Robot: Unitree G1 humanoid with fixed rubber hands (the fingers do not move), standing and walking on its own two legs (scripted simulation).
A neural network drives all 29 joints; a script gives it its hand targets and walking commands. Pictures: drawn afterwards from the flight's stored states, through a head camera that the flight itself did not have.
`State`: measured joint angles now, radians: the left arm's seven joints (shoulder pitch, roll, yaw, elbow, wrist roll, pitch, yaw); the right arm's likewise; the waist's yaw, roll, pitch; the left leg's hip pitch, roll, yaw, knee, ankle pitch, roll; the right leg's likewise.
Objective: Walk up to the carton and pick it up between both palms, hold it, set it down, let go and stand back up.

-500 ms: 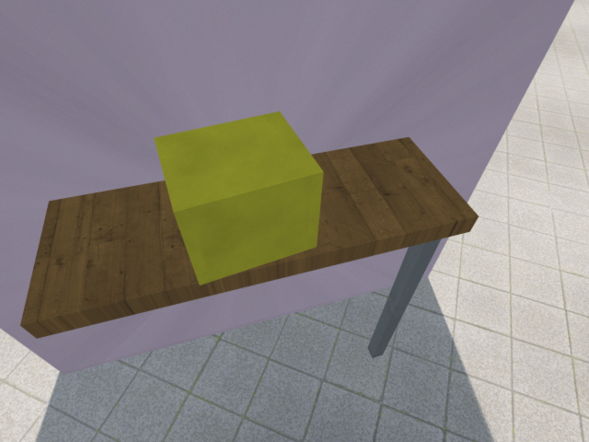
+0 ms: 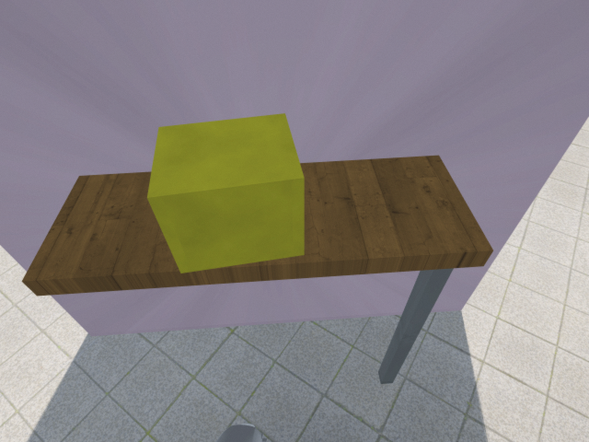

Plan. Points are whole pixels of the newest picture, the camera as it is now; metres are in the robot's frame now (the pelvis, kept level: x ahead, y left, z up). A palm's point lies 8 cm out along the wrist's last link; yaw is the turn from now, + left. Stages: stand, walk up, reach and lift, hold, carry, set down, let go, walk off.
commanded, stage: walk up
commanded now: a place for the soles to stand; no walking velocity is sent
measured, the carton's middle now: (233, 192) +0.49 +0.12 +0.08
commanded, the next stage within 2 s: none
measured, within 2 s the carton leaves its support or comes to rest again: neither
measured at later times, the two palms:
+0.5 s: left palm out of the picture -0.03 +0.23 -0.14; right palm (409, 388) +0.24 -0.17 -0.13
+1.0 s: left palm out of the picture +0.11 +0.30 -0.12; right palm (424, 404) +0.22 -0.19 -0.12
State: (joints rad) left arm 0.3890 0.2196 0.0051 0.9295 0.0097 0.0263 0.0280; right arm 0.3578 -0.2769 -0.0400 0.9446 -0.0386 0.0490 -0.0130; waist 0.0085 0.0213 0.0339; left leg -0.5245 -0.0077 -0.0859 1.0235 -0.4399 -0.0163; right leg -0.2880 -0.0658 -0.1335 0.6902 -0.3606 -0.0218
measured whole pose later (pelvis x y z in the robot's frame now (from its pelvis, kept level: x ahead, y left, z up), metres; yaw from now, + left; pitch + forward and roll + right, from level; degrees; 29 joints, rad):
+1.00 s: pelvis +0.08 +0.03 +0.00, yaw +16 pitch -2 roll +1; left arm 0.16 0.25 0.01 0.83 0.03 0.03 0.01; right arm 0.18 -0.22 -0.01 0.91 -0.01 0.02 0.00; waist 0.00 -0.04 0.12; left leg -0.25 0.00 0.05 0.66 -0.37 0.02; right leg -0.34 -0.10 0.00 0.68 -0.33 0.01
